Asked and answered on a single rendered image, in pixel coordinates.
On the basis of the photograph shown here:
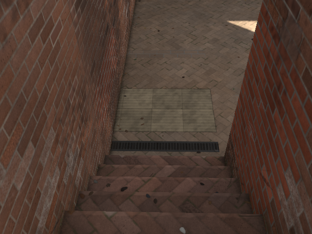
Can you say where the stairs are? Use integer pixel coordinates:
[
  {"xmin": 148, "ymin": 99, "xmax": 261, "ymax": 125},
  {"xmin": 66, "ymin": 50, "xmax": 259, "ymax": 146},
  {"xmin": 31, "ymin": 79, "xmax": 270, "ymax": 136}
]
[{"xmin": 59, "ymin": 155, "xmax": 267, "ymax": 234}]

